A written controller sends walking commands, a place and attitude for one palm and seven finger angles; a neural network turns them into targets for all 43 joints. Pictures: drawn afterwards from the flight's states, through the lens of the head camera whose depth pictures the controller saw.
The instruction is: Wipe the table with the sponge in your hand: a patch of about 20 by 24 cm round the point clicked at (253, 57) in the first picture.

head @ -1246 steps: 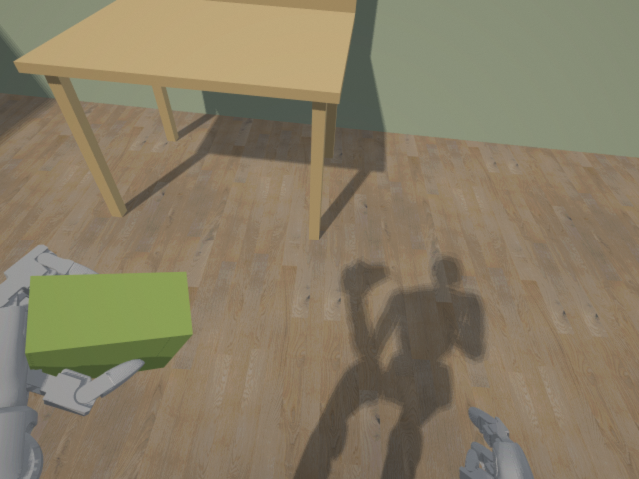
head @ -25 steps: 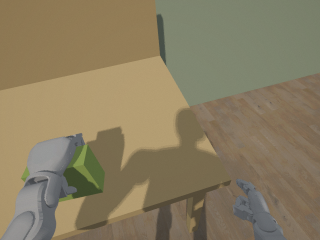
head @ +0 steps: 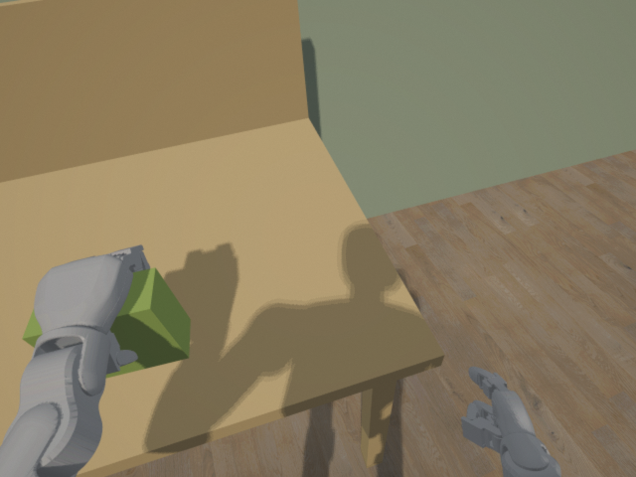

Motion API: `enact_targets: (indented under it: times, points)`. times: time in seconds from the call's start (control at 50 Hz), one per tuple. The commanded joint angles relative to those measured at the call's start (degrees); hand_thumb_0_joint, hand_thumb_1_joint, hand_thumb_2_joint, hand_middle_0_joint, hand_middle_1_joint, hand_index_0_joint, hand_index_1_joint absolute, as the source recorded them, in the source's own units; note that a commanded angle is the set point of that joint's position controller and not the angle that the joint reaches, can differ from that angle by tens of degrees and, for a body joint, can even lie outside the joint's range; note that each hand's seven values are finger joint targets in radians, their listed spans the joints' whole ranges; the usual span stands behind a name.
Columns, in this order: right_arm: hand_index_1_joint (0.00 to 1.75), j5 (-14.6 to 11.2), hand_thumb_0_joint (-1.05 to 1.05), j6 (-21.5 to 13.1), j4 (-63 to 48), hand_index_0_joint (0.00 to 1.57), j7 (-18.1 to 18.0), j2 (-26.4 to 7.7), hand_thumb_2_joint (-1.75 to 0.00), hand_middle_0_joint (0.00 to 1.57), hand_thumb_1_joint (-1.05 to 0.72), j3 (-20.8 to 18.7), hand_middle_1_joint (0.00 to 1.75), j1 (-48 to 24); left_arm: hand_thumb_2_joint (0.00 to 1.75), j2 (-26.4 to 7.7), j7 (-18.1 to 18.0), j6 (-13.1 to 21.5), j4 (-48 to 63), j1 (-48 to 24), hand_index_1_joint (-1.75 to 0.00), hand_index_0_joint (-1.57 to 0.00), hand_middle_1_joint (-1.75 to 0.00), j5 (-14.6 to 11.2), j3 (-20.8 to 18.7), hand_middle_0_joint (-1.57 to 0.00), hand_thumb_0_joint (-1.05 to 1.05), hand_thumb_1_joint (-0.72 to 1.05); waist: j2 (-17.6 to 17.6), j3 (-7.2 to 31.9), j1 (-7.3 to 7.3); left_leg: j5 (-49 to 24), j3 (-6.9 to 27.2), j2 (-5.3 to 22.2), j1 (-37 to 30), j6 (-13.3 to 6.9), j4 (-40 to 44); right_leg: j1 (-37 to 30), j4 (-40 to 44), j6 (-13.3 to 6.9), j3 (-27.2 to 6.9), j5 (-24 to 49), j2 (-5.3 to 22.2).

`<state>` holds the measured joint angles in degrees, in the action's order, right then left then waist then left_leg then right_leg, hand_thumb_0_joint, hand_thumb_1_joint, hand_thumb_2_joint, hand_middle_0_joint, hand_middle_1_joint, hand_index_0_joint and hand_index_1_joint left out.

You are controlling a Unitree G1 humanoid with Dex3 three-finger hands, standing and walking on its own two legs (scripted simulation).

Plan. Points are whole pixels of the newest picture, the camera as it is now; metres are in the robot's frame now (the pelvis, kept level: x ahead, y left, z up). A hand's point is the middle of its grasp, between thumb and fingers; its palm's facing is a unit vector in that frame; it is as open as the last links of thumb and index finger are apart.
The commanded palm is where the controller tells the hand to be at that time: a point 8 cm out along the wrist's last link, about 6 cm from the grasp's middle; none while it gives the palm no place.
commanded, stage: move the sponge above the wiping area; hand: left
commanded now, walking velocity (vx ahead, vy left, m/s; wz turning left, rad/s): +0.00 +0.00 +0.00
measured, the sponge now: (125, 335) +0.23 +0.30 +0.06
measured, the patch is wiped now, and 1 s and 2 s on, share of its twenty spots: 0.00 0.00 0.00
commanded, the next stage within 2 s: none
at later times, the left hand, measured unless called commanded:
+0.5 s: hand (108, 311) +0.24 +0.30 +0.11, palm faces +0.13 -0.06 -0.99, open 10.2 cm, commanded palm +0.20 +0.28 +0.15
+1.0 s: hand (127, 316) +0.25 +0.30 +0.08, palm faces +0.05 -0.10 -0.99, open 10.3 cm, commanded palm +0.22 +0.28 +0.14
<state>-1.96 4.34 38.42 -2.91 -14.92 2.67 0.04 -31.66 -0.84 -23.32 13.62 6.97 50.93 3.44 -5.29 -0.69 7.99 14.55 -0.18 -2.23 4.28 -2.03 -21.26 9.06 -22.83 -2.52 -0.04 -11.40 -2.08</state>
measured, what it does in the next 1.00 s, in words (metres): stands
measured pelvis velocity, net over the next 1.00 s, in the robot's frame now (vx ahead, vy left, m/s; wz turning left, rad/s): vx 0.00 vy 0.01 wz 0.00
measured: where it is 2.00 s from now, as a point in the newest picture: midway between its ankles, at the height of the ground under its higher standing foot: outside the picture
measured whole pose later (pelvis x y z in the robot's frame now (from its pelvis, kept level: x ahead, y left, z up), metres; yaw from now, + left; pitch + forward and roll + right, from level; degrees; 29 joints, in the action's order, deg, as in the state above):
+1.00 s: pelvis +0.00 +0.01 +0.00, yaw +0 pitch -1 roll +0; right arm -3.3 5.1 39.3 -2.0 -15.3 2.3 -0.7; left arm -25.4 -3.3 -32.7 4.7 2.6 51.6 6.3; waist -5.9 0.6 6.1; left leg 14.5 -0.1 -2.8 5.3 -2.5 -21.2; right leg 10.1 -23.0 -2.0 -0.2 -11.5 -1.6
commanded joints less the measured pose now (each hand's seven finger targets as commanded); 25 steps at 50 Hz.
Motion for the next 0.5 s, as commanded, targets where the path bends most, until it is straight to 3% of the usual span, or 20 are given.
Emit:
enact_targets:
  times: [0.0, 0.06, 0.08, 0.14, 0.16, 0.18, 0.24, 0.26, 0.28, 0.3, 0.34, 0.36, 0.38, 0.44, 0.46, 0.48]
  points:
    - [0.3, -0.85, 0.0, -3.5, -10.05, 0.2, -0.21, -5.97, -0.9, 0.2, -0.9, -2.39, 0.3, -12.98, 1.3, -10.27, -3.67, -3.29, 7.26, -12.13, -1.6, -1.2, -1.6, -0.5, -10.1, -1.2, 0.0, 0.1, 0.13, 10.21, -0.53, -17.62, 4.73, 0.5, 3.22, 0.49, 2.23, -7.48, 2.62, -2.53, -6.48, 10.04, 1.68]
    - [0.3, -1.52, 0.0, -3.22, -10.38, 0.2, -0.44, -6.6, -0.9, 0.2, -0.9, -1.98, 0.3, -15.78, 1.3, -9.12, -0.81, -6.47, 5.02, -10.47, -1.6, -1.2, -1.6, -0.71, -7.55, -1.2, 0.0, 0.1, 1.46, 7.93, -1.18, -14.81, 4.84, 0.03, 4.4, 0.14, 2.42, -6.22, 3.07, -2.58, -7.95, 7.78, 1.35]
    - [0.3, -1.36, 0.0, -3.22, -11.14, 0.2, -0.55, -6.78, -0.9, 0.2, -0.9, -1.96, 0.3, -14.5, 1.3, -7.16, 0.48, -6.56, 6.35, -12.65, -1.6, -1.2, -1.6, -0.54, -4.36, -1.2, 0.0, 0.1, 1.79, 9.25, -1.88, -14.38, 4.28, 0.01, 4.72, -0.26, 2.35, -7.07, 2.55, -2.04, -6.11, 8.15, 1.87]
    - [0.3, -0.93, 0.0, -3.39, -11.58, 0.2, -0.8, -6.66, -0.9, 0.2, -0.9, -2.12, 0.3, -12.86, 1.3, -9.35, 2.24, -4.51, 7.81, -14.68, -1.6, -1.2, -1.6, 0.83, -4.71, -1.2, 0.0, 0.1, 3.42, 11.6, -1.91, -14.9, 4.93, -0.17, 3.97, -0.87, 2.05, -7.57, 2.01, -1.86, -6.06, 8.45, 2.11]
    - [0.3, -0.8, 0.0, -3.79, -11.79, 0.2, -0.85, -6.28, -0.9, 0.2, -0.9, -1.75, 0.3, -14.67, 1.3, -11.51, 2.07, -3.28, 10.47, -16.09, -1.6, -1.2, -1.6, 1.55, -6.74, -1.2, 0.0, 0.1, 2.77, 12.77, -1.52, -14.65, 5.17, -0.04, 2.54, -0.99, 1.84, -7.4, 2.06, -2.38, -7.73, 7.35, 1.2]
    - [0.3, -0.38, 0.0, -4.07, -12.18, 0.2, -1.09, -5.84, -0.9, 0.2, -0.9, -1.82, 0.3, -12.97, 1.3, -9.86, 1.99, -1.56, 11.73, -17.07, -1.6, -1.2, -1.6, 1.79, -5.24, -1.2, 0.0, 0.1, 3.04, 14.44, -1.59, -15.14, 4.63, -0.06, 2.27, -1.35, 1.69, -8.2, 1.53, -1.92, -5.64, 7.75, 1.69]
    - [0.3, 0.57, 0.0, -4.42, -10.44, 0.2, -1.56, -5.77, -0.9, 0.2, -0.9, -2.56, 0.3, -10.7, 1.3, -14.05, -0.79, 3.39, 9.82, -16.76, -1.6, -1.2, -1.6, 3.05, -10.73, -1.2, 0.0, 0.1, 3.87, 15.06, -0.4, -16.39, 5.0, 0.13, 1.86, -0.89, 1.6, -8.43, 1.83, -2.3, -7.04, 8.99, 1.59]
    - [0.3, 0.67, 0.0, -4.58, -10.02, 0.2, -1.49, -5.88, -0.9, 0.2, -0.9, -2.36, 0.3, -12.13, 1.3, -17.74, -2.16, 3.89, 10.77, -16.96, -1.6, -1.2, -1.6, 3.82, -14.77, -1.2, 0.0, 0.1, 2.82, 14.98, 0.39, -15.73, 5.81, 0.19, 1.31, -0.69, 1.73, -8.33, 2.36, -3.12, -9.52, 7.63, 0.57]
    - [0.3, 0.65, 0.0, -4.6, -10.23, 0.2, -1.43, -5.03, -0.9, 0.2, -0.9, -2.25, 0.3, -11.55, 1.3, -13.65, -3.23, 4.21, 10.47, -17.75, -1.6, -1.2, -1.6, 4.06, -11.81, -1.2, 0.0, 0.1, 1.69, 14.97, -0.02, -16.74, 4.92, 0.32, 2.07, -0.52, 1.89, -8.83, 1.75, -2.87, -7.2, 8.44, 1.2]
    - [0.3, 0.6, 0.0, -4.7, -9.58, 0.2, -1.38, -5.36, -0.9, 0.2, -0.9, -2.68, 0.3, -10.62, 1.3, -14.74, -4.59, 4.39, 8.97, -18.21, -1.6, -1.2, -1.6, 4.56, -13.09, -1.2, 0.0, 0.1, 1.62, 14.57, 0.23, -17.11, 5.07, 0.49, 2.2, 0.02, 1.91, -7.95, 1.89, -3.17, -7.91, 8.42, 1.12]
    - [0.3, 0.14, 0.0, -4.42, -8.96, 0.2, -1.12, -5.61, -0.9, 0.2, -0.9, -3.0, 0.3, -11.44, 1.3, -12.59, -6.37, 3.04, 6.23, -17.58, -1.6, -1.2, -1.6, 3.66, -12.23, -1.2, 0.0, 0.1, -0.39, 12.39, 0.26, -16.73, 5.08, 0.75, 2.77, 0.68, 2.23, -6.65, 2.44, -3.3, -7.62, 8.1, 1.34]
    - [0.3, -0.2, 0.0, -4.42, -8.44, 0.2, -0.86, -5.75, -0.9, 0.2, -0.9, -2.7, 0.3, -13.17, 1.3, -14.02, -7.04, 1.34, 4.71, -16.16, -1.6, -1.2, -1.6, 3.14, -14.38, -1.2, 0.0, 0.1, -0.47, 10.85, 0.77, -15.58, 5.73, 0.45, 2.81, 0.67, 2.51, -6.19, 3.11, -3.81, -9.25, 6.13, 0.52]
    - [0.3, -0.46, 0.0, -4.28, -9.05, 0.2, -0.62, -5.52, -0.9, 0.2, -0.9, -2.69, 0.3, -13.03, 1.3, -9.18, -6.95, 0.11, 4.71, -16.9, -1.6, -1.2, -1.6, 1.9, -10.1, -1.2, 0.0, 0.1, -0.48, 11.26, -0.14, -15.23, 4.58, 0.72, 3.57, 0.67, 2.69, -6.67, 2.65, -3.06, -6.63, 6.82, 1.26]
    - [0.3, -1.06, 0.0, -3.79, -9.07, 0.2, -0.54, -6.39, -0.9, 0.2, -0.9, -2.69, 0.3, -14.06, 1.3, -7.52, -5.42, -4.2, 1.85, -14.89, -1.6, -1.2, -1.6, 0.62, -6.95, -1.2, 0.0, 0.1, -0.3, 9.72, -0.48, -14.46, 4.56, 0.45, 4.51, 0.94, 3.19, -6.52, 2.84, -2.66, -5.96, 7.15, 1.9]
    - [0.3, -1.4, 0.0, -3.77, -9.3, 0.2, -0.51, -6.36, -0.9, 0.2, -0.9, -2.35, 0.3, -15.86, 1.3, -7.35, -4.5, -5.74, 1.46, -14.0, -1.6, -1.2, -1.6, 0.66, -6.79, -1.2, 0.0, 0.1, 0.84, 8.28, -0.6, -13.32, 4.95, 0.17, 4.52, 0.68, 3.18, -5.63, 3.17, -2.99, -7.44, 5.54, 1.21]
    - [0.3, -1.48, 0.0, -3.61, -10.12, 0.2, -0.58, -6.37, -0.9, 0.2, -0.9, -2.35, 0.3, -14.86, 1.3, -3.71, -3.07, -6.41, 2.71, -14.5, -1.6, -1.2, -1.6, 0.11, -2.43, -1.2, 0.0, 0.1, 1.1, 9.53, -1.67, -13.53, 4.29, 0.25, 4.68, 0.33, 3.13, -6.61, 2.74, -2.39, -5.24, 6.47, 1.65]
